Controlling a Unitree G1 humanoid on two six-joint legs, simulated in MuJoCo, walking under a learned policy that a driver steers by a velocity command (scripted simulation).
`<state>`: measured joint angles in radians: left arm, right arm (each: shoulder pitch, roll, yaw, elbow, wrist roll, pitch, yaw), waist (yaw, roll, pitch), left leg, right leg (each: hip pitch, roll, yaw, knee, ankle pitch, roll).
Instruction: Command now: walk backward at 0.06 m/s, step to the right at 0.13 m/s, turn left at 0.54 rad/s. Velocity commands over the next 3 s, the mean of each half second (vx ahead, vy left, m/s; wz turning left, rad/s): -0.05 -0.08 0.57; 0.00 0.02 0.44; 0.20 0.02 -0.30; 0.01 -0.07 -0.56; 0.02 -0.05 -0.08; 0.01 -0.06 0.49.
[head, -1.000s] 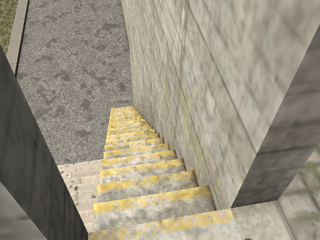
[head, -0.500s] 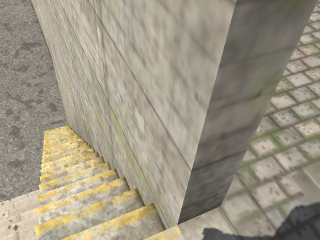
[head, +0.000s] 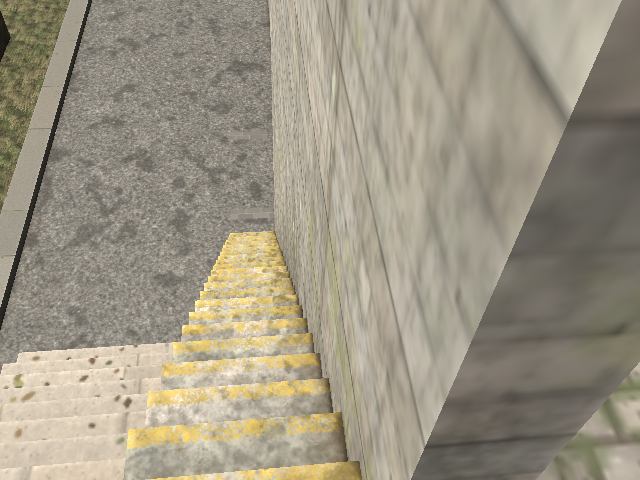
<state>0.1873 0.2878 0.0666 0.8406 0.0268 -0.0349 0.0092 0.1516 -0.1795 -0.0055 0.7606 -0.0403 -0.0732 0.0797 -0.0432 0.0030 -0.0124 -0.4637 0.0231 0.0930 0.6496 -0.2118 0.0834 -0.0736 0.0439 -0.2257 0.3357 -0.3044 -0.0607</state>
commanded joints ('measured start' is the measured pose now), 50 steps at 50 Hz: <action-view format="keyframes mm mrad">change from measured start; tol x32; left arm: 1 54 77 24 -31 -61 32 30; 50 156 70 57 -83 -29 14 8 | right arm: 1 267 -203 -77 17 -2 36 -75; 50 12 -87 -37 -59 15 144 -66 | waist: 1 -73 -52 -93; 13 42 317 -112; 21 28 -229 1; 50 121 -221 -18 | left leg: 1 207 -9 -5 -213 436 38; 3 554 388 -537 -202 1390 303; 6 254 274 -414 -272 629 248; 12 127 127 -285 -250 444 126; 14 -75 148 -414 -482 -172 80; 28 -232 -94 -217 813 -34 -194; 50 -56 -80 -8 -52 -137 -111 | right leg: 1 65 -134 -42 469 877 -7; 3 -460 109 129 1008 -322 83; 8 -423 0 237 1030 -100 92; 19 4 -28 265 -6 43 -68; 22 29 -537 810 -186 348 -449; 25 -145 -268 440 -135 15 -164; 36 239 -376 255 16 812 -227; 50 187 -274 91 140 908 -85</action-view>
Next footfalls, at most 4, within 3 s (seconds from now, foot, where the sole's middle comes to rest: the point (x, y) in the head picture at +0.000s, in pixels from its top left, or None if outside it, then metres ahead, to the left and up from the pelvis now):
0.02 left None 0.11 0.07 -0.77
0.40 right None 0.04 -0.18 -0.77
1.08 left None -0.06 0.07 -0.77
1.54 right None -0.01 -0.18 -0.77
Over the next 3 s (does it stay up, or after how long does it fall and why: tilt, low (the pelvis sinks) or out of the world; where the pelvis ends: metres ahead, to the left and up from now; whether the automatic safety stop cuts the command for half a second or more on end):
stays up -0.06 -0.24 0.01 its command is cut before an obstacle from the start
